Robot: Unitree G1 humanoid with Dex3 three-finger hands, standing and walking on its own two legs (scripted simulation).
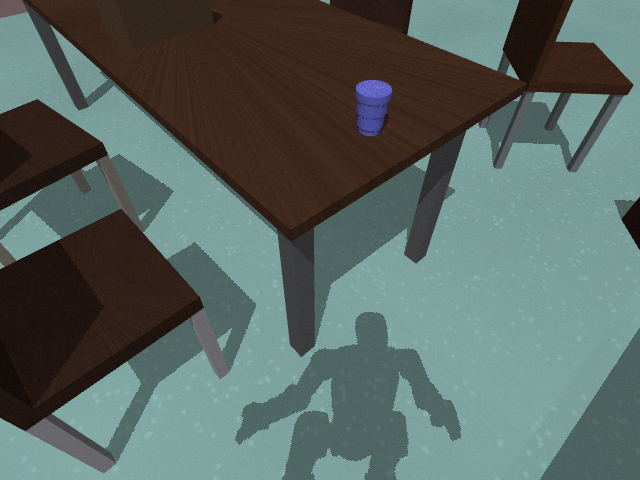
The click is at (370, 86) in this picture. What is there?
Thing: tapered cup
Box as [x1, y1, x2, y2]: [355, 80, 391, 135]
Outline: 366,80 360,82 356,86 356,111 358,113 357,124 358,130 365,135 374,135 379,132 382,126 383,116 387,108 387,102 390,99 391,87 382,81
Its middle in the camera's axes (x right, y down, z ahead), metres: +0.11 -0.28 +0.86
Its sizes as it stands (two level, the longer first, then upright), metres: 0.076 0.076 0.099
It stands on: a support 0.75 m high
